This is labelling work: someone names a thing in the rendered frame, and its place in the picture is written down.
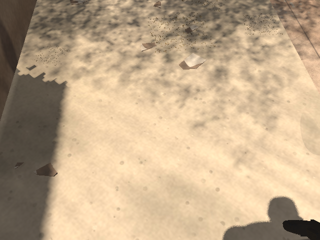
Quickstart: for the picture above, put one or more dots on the robot right hand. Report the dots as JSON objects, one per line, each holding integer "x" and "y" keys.
{"x": 304, "y": 228}

